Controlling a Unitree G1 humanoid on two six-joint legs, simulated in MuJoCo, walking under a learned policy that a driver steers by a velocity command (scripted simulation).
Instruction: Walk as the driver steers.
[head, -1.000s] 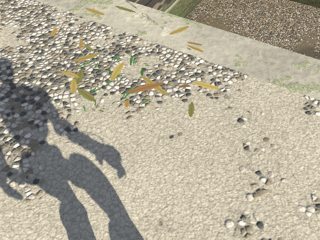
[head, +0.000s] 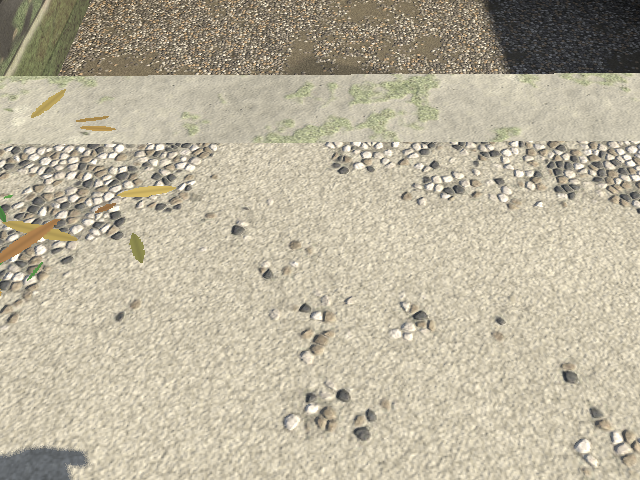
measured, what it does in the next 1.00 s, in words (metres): walks ahead: left foot, then right foot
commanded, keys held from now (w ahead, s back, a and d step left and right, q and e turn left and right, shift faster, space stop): no key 0.10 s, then w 0.90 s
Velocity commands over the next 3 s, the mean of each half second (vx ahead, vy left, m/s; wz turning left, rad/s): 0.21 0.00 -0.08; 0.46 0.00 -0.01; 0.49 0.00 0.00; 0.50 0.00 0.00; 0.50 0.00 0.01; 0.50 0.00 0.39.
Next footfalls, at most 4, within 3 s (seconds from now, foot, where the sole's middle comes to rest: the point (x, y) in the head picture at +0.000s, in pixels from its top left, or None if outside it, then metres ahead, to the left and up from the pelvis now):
0.06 left None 0.03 0.12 -0.78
0.36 right None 0.04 -0.09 -0.78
0.80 left None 0.39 0.09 -0.78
1.34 right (378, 382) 0.69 -0.09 -0.78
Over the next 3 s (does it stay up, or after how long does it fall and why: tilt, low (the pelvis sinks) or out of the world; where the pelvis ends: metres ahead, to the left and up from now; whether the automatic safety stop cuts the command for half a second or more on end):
stays up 1.36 0.03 -0.02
